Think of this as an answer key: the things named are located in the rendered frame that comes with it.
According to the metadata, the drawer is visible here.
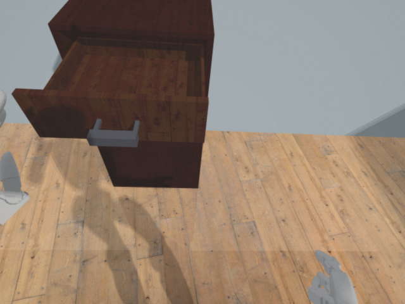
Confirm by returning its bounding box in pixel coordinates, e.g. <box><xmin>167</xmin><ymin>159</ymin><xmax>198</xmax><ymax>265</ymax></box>
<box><xmin>11</xmin><ymin>37</ymin><xmax>209</xmax><ymax>143</ymax></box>

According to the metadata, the handle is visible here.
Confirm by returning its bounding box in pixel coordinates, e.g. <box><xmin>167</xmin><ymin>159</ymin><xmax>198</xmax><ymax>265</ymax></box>
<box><xmin>87</xmin><ymin>119</ymin><xmax>140</xmax><ymax>148</ymax></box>

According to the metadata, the robot left hand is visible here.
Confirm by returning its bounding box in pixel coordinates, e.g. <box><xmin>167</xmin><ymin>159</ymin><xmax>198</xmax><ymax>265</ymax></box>
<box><xmin>0</xmin><ymin>90</ymin><xmax>30</xmax><ymax>225</ymax></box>

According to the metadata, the cabinet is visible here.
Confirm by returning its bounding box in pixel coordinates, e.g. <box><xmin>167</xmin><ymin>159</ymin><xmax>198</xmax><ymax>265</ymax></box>
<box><xmin>48</xmin><ymin>0</ymin><xmax>215</xmax><ymax>188</ymax></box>

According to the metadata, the robot right hand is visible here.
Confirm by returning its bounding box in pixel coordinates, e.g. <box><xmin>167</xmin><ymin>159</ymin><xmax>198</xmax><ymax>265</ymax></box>
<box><xmin>308</xmin><ymin>250</ymin><xmax>358</xmax><ymax>304</ymax></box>

